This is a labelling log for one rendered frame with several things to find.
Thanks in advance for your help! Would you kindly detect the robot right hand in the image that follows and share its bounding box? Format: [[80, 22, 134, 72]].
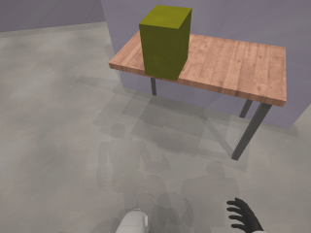
[[226, 197, 263, 233]]

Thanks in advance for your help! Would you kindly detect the carton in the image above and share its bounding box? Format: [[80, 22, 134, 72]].
[[139, 5, 192, 81]]

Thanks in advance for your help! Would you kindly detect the table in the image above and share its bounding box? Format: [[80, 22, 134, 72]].
[[108, 30, 287, 161]]

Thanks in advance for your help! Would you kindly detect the robot left thigh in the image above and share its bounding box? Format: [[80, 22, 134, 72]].
[[116, 211, 149, 233]]

